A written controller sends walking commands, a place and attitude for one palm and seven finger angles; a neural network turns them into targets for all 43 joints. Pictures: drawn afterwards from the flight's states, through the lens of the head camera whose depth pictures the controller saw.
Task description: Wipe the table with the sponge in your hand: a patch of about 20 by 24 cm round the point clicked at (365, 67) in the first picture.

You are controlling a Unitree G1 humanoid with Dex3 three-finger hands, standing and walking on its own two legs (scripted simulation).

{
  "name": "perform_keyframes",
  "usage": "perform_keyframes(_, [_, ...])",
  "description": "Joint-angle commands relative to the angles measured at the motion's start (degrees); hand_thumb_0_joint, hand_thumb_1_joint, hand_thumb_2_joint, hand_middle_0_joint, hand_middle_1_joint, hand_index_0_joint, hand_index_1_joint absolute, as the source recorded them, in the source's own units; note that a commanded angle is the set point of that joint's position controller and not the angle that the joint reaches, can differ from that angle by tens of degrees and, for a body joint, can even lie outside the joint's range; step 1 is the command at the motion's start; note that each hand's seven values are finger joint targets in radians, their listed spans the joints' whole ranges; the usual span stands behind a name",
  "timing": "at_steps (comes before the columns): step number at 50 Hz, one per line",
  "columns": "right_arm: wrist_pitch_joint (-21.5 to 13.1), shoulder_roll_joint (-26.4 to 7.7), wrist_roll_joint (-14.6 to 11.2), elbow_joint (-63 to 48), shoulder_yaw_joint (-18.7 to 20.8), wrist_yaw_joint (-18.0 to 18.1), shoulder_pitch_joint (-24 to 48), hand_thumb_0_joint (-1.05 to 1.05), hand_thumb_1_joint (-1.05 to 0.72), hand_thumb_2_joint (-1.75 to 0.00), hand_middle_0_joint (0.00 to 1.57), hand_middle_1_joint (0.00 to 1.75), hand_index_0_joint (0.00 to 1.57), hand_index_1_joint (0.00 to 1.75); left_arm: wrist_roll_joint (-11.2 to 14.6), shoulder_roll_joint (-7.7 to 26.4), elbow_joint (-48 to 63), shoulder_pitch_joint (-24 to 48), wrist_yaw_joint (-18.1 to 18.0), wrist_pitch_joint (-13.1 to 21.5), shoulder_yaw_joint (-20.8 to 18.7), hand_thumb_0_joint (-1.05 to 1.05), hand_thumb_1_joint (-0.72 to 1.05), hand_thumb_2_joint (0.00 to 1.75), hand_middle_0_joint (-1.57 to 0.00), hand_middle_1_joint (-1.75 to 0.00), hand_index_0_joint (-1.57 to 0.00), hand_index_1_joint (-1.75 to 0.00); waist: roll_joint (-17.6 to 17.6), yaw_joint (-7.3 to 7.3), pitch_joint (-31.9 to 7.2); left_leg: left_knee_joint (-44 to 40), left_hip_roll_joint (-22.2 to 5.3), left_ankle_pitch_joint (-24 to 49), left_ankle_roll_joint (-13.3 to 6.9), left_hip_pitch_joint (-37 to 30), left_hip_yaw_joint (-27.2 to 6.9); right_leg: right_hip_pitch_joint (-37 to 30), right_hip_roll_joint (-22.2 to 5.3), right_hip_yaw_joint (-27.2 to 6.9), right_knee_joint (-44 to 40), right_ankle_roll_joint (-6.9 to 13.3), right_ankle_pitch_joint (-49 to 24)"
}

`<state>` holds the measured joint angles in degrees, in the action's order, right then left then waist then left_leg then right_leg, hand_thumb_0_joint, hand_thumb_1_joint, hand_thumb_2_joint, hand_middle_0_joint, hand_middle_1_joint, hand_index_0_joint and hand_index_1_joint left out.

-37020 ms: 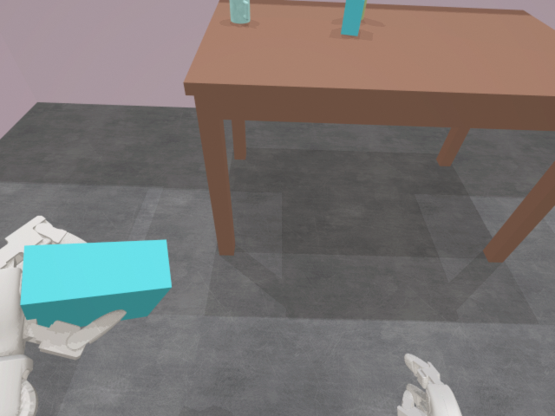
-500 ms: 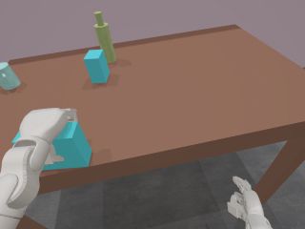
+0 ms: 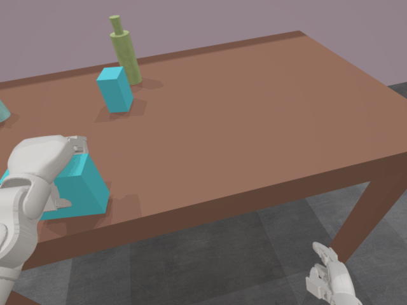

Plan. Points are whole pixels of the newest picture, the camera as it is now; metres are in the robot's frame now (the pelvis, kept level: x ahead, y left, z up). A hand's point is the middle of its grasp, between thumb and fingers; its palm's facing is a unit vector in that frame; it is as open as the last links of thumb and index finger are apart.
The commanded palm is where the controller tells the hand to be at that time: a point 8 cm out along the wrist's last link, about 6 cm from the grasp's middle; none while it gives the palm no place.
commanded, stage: lower the sponge onto the table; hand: left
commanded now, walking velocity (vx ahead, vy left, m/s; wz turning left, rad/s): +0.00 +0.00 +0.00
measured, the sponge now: (66, 194) +0.25 +0.33 +0.10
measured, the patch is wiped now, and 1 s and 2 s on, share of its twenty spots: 0.05 0.10 0.25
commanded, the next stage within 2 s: wipe forward along the first lane in 1.08 s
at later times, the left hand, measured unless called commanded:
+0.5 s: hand (48, 176) +0.25 +0.33 +0.16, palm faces +0.10 -0.02 -0.99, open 9.6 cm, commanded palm +0.21 +0.34 +0.23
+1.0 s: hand (45, 180) +0.25 +0.35 +0.14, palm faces +0.05 -0.03 -1.00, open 9.7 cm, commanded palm +0.21 +0.34 +0.20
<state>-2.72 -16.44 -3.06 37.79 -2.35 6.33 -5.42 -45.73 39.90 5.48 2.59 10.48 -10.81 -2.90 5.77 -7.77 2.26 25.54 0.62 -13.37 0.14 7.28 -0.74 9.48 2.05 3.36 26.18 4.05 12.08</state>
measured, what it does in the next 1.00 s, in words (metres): stands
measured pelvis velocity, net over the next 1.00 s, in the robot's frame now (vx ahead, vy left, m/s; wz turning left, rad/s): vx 0.00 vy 0.02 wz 0.00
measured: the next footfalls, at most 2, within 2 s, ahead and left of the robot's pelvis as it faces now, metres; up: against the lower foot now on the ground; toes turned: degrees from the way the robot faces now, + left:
none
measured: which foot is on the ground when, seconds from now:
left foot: down 0.00-1.00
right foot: down 0.00-1.00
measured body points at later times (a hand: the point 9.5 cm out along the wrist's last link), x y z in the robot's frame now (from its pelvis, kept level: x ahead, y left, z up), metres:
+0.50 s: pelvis +0.00 +0.01 +0.00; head -0.02 -0.02 +0.45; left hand +0.24 +0.33 +0.21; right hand +0.24 -0.18 -0.08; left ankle +0.01 +0.12 -0.74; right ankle +0.03 -0.07 -0.74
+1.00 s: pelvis +0.00 +0.02 +0.00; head -0.01 -0.02 +0.45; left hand +0.24 +0.35 +0.20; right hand +0.24 -0.18 -0.08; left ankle +0.01 +0.12 -0.74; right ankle +0.03 -0.07 -0.74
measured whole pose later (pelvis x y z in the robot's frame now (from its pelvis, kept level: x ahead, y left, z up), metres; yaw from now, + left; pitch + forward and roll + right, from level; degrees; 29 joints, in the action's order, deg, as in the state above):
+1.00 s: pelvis +0.00 +0.02 +0.00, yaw +0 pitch -4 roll +0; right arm -0.8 -14.7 -3.1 38.0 -3.3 4.4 -3.4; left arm -48.0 36.4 3.1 0.9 5.8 -15.1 -4.4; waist 5.5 -7.6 1.4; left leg 24.2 1.7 -12.7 -1.2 7.7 -0.5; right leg 9.3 1.1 2.9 23.8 2.6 10.7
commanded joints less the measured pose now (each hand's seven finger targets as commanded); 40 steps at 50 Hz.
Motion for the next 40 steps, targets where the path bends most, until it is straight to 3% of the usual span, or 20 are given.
perform_keyframes(1, [-3.1,-4.4,-0.1,-8.8,2.5,-0.2,11.7,0.0,-0.9,-0.9,0.2,0.3,0.2,0.3,-0.7,21.4,8.7,21.5,-9.0,-1.7,-19.2,0.0,0.1,1.3,-1.2,-1.6,-1.2,-1.6,4.8,-0.91,-13.8,-2.2,0.9,13.2,-0.9,-0.3,-2.4,-6.9,-3.6,-10.1,-6.3,1.5,-7.2])
perform_keyframes(4, [-2.4,-5.0,-0.9,-9.0,2.1,-1.1,15.5,0.0,-0.9,-0.9,0.2,0.3,0.2,0.3,0.0,17.0,3.6,18.1,-7.9,-6.4,-15.5,0.0,0.1,1.3,-1.2,-1.6,-1.2,-1.6,0.8,-0.72,-10.1,-2.9,0.8,11.0,-0.7,2.2,-2.3,-5.1,-3.2,-10.3,-6.6,1.1,-5.5])
perform_keyframes(8, [-0.5,-6.4,-0.9,-9.6,2.2,-1.4,14.6,0.0,-0.9,-0.9,0.2,0.3,0.2,0.3,0.2,14.4,1.6,11.6,-3.0,-10.8,-10.7,0.0,0.1,1.3,-1.2,-1.6,-1.2,-1.6,-5.0,0.28,-10.3,-3.0,0.8,7.8,-1.5,4.7,-1.5,-5.0,-3.9,-6.9,-5.9,-0.9,-4.8])
perform_keyframes(9, [-1.0,-5.7,-1.6,-10.8,1.4,-1.3,17.5,0.0,-0.9,-0.9,0.2,0.3,0.2,0.3,-0.2,13.0,2.3,12.1,-1.7,-11.1,-9.0,0.0,0.1,1.3,-1.2,-1.6,-1.2,-1.6,-4.1,0.89,-9.8,-2.8,0.8,7.1,-1.7,4.4,-1.6,-3.8,-3.5,-8.6,-6.1,-0.4,-3.3])
perform_keyframes(12, [-0.8,-6.1,-1.0,-11.1,1.5,-0.9,14.7,0.0,-0.9,-0.9,0.2,0.3,0.2,0.3,-1.7,13.6,5.7,14.6,1.1,-9.2,-6.7,0.0,0.1,1.3,-1.2,-1.6,-1.2,-1.6,-4.0,1.83,-12.5,-2.9,0.9,6.1,-2.5,3.3,-2.0,-3.8,-3.7,-5.5,-5.3,-1.2,-2.9])
perform_keyframes(14, [-2.3,-4.8,-1.1,-12.5,0.8,-0.2,16.3,0.0,-0.9,-0.9,0.2,0.3,0.2,0.3,-2.5,17.4,12.1,18.3,0.9,-5.5,-9.6,0.0,0.1,1.3,-1.2,-1.6,-1.2,-1.6,-2.7,1.76,-14.7,-2.1,0.7,6.0,-2.7,0.8,-2.8,-3.7,-3.2,-8.2,-5.5,-0.4,-1.0])
perform_keyframes(15, [-2.5,-4.9,0.0,-11.9,1.1,0.2,13.2,0.0,-0.9,-0.9,0.2,0.3,0.2,0.3,-3.1,19.8,13.2,19.4,0.2,-3.3,-11.9,0.0,0.1,1.3,-1.2,-1.6,-1.2,-1.6,-2.5,1.01,-17.8,-1.7,1.1,7.8,-3.0,-0.1,-2.5,-5.6,-3.8,-6.5,-4.9,-0.4,-2.2])
perform_keyframes(18, [-3.3,-3.9,0.4,-11.0,1.3,0.9,11.5,0.0,-0.9,-0.9,0.2,0.3,0.2,0.3,-3.1,19.8,16.1,19.5,-3.1,1.9,-14.4,0.0,0.1,1.3,-1.2,-1.6,-1.2,-1.6,0.8,0.65,-15.4,-3.0,0.9,9.2,-2.5,-2.3,-3.3,-4.1,-2.9,-6.2,-6.0,0.2,-2.6])
perform_keyframes(19, [-4.2,-3.7,0.2,-11.2,1.2,0.9,13.1,0.0,-0.9,-0.9,0.2,0.3,0.2,0.3,-3.4,22.5,17.2,19.5,-4.7,2.1,-17.7,0.0,0.1,1.3,-1.2,-1.6,-1.2,-1.6,3.9,-0.23,-15.2,-3.0,0.9,9.4,-2.2,-2.6,-4.0,-4.1,-2.3,-9.3,-6.2,1.4,-2.1])
perform_keyframes(20, [-3.7,-3.8,0.9,-10.0,1.5,1.0,11.1,0.0,-0.9,-0.9,0.2,0.3,0.2,0.3,-3.3,19.2,13.3,19.1,-6.0,1.6,-16.0,0.0,0.1,1.3,-1.2,-1.6,-1.2,-1.6,3.6,0.02,-13.7,-3.1,0.7,10.0,-1.9,-1.2,-3.1,-4.3,-2.8,-6.9,-6.1,1.3,-3.0])
perform_keyframes(21, [-3.2,-3.8,0.2,-9.1,1.7,0.6,11.0,0.0,-0.9,-0.9,0.2,0.3,0.2,0.3,-2.7,17.9,9.9,18.4,-7.0,0.9,-15.8,0.0,0.1,1.3,-1.2,-1.6,-1.2,-1.6,3.0,0.28,-10.1,-4.0,0.5,8.9,-1.4,-0.3,-3.5,-2.8,-2.7,-6.6,-7.1,0.9,-1.7])
perform_keyframes(23, [-2.1,-4.5,-0.2,-8.3,2.1,-0.1,11.9,0.0,-0.9,-0.9,0.2,0.3,0.2,0.3,-1.7,16.0,6.0,18.4,-8.3,-1.3,-15.1,0.0,0.1,1.3,-1.2,-1.6,-1.2,-1.6,2.0,-0.19,-8.8,-4.7,0.4,8.6,-0.8,1.1,-3.1,-3.0,-2.5,-6.3,-7.6,0.8,-2.0])
perform_keyframes(24, [-2.4,-4.3,-0.7,-9.0,1.7,-0.5,14.7,0.0,-0.9,-0.9,0.2,0.3,0.2,0.3,-1.4,16.3,6.5,18.1,-8.7,-2.9,-15.6,0.0,0.1,1.3,-1.2,-1.6,-1.2,-1.6,2.5,-0.84,-8.7,-4.9,0.6,8.3,-0.7,1.4,-3.6,-3.2,-2.0,-8.2,-7.6,1.5,-1.2])
perform_keyframes(27, [-0.8,-5.6,-0.1,-8.6,2.0,-1.1,14.3,0.0,-0.9,-0.9,0.2,0.3,0.2,0.3,-2.1,14.0,3.4,15.8,-8.1,-7.0,-12.2,0.0,0.1,1.3,-1.2,-1.6,-1.2,-1.6,-0.1,-0.61,-10.7,-5.2,0.5,9.2,-0.6,2.8,-2.4,-5.2,-2.6,-5.8,-6.6,0.8,-3.4])
perform_keyframes(30, [-0.7,-5.3,-0.3,-10.2,1.5,-1.6,16.0,0.0,-0.9,-0.9,0.2,0.3,0.2,0.3,-2.7,11.1,6.2,13.4,-5.3,-9.6,-8.3,0.0,0.1,1.3,-1.2,-1.6,-1.2,-1.6,1.3,-0.51,-13.5,-5.4,0.6,8.4,-1.1,2.9,-2.5,-6.6,-3.0,-5.1,-5.4,0.7,-3.4])
perform_keyframes(32, [-0.5,-5.4,-0.3,-10.4,1.5,-1.6,15.2,0.0,-0.9,-0.9,0.2,0.3,0.2,0.3,-2.9,10.1,7.3,12.1,-3.2,-9.3,-6.3,0.0,0.1,1.3,-1.2,-1.6,-1.2,-1.6,-1.3,0.52,-13.3,-5.4,0.5,8.3,-1.7,2.2,-2.8,-5.7,-2.6,-4.0,-5.5,0.1,-4.1])
perform_keyframes(35, [-1.6,-4.5,-0.1,-11.4,0.9,-1.2,14.8,0.0,-0.9,-0.9,0.2,0.3,0.2,0.3,-3.3,10.9,13.0,13.8,-2.0,-6.2,-6.2,0.0,0.1,1.3,-1.2,-1.6,-1.2,-1.6,-0.7,0.85,-15.0,-4.8,0.3,7.4,-2.3,0.7,-3.3,-5.2,-2.6,-4.2,-5.1,0.2,-2.6])
perform_keyframes(38, [-1.9,-4.4,0.2,-10.4,1.3,-0.5,12.3,0.0,-0.9,-0.9,0.2,0.3,0.2,0.3,-4.1,14.0,13.4,15.5,-3.6,-2.4,-9.6,0.0,0.1,1.3,-1.2,-1.6,-1.2,-1.6,-2.2,0.94,-13.1,-5.6,0.1,7.0,-2.4,-0.2,-4.1,-4.1,-2.0,-3.9,-6.0,0.0,-1.8])
perform_keyframes(39, [-2.6,-4.1,-0.2,-10.8,1.0,-0.2,14.4,0.0,-0.9,-0.9,0.2,0.3,0.2,0.3,-4.2,16.5,13.6,16.5,-4.6,-2.0,-12.4,0.0,0.1,1.3,-1.2,-1.6,-1.2,-1.6,-1.3,0.49,-12.5,-5.2,0.2,6.4,-2.3,-0.2,-4.4,-3.8,-1.4,-6.7,-6.4,0.9,-1.0])
perform_keyframes(40, [-2.2,-4.4,0.4,-9.8,1.2,0.0,12.2,0.0,-0.9,-0.9,0.2,0.3,0.2,0.3,-4.2,14.7,9.6,16.4,-5.3,-2.2,-11.6,0.0,0.1,1.3,-1.2,-1.6,-1.2,-1.6,-2.2,0.62,-12.0,-5.2,0.3,6.7,-2.1,0.9,-3.7,-3.9,-1.9,-4.7,-6.4,0.7,-1.1])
